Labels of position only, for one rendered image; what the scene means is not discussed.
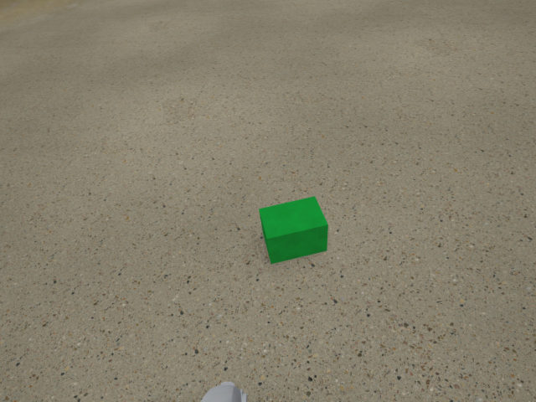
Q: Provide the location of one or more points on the robot left thigh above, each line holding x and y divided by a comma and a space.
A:
225, 393

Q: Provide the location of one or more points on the carton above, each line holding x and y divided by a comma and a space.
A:
294, 229

